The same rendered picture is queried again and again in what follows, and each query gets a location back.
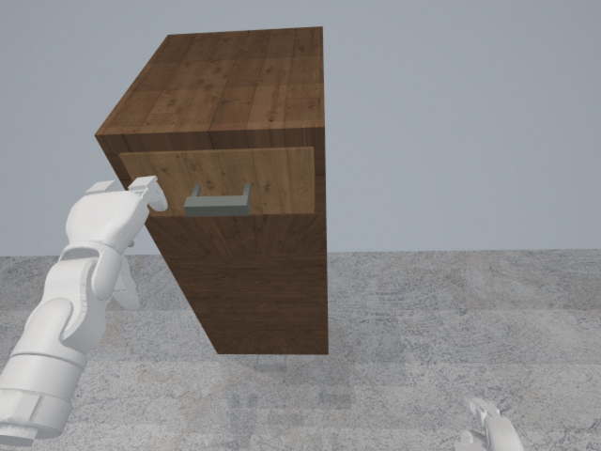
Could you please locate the drawer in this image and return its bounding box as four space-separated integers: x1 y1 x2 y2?
119 147 315 216

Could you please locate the robot left forearm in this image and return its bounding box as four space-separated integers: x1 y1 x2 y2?
0 241 122 447

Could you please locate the cabinet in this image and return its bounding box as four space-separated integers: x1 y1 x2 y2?
95 26 329 355

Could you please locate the right robot hand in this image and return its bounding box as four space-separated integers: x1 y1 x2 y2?
455 395 525 451

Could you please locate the handle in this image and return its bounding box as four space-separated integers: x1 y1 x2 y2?
184 183 252 217

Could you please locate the left robot hand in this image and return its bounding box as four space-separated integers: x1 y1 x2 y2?
66 176 168 310

